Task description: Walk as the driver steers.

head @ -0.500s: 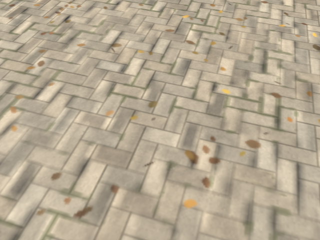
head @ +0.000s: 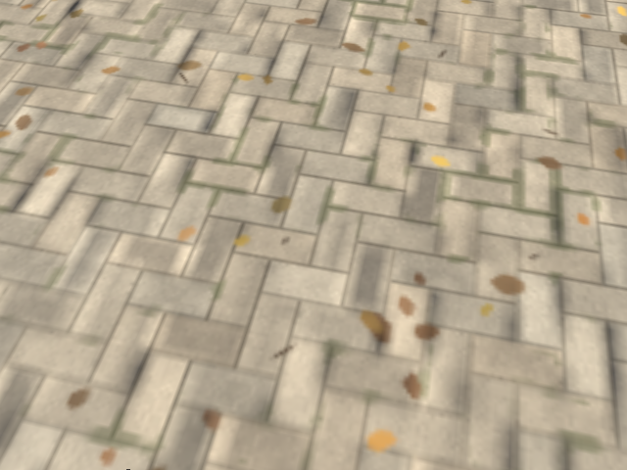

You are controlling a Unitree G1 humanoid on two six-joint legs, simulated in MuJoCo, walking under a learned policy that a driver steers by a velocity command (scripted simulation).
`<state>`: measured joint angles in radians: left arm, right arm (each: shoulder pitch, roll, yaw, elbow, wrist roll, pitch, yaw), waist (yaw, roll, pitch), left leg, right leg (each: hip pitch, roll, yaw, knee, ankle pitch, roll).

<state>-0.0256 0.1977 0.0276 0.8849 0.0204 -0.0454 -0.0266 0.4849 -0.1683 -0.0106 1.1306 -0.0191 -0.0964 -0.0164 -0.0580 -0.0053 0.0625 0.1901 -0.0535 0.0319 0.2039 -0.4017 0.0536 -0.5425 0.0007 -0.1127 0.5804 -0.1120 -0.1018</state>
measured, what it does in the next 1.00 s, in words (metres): walks ahead: right foot, then left foot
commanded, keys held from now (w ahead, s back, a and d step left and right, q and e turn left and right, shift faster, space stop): w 0.64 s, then w+e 0.36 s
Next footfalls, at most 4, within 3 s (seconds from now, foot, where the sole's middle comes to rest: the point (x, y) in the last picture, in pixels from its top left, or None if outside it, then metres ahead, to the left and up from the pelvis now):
0.02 right None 0.19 -0.08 -0.76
0.58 left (272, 440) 0.51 0.09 -0.76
1.14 right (351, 322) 0.78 -0.10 -0.76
1.66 left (330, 205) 1.14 -0.08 -0.76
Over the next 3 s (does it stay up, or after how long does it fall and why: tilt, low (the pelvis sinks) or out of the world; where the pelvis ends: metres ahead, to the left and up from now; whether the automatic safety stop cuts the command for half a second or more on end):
stays up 1.47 -0.52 0.02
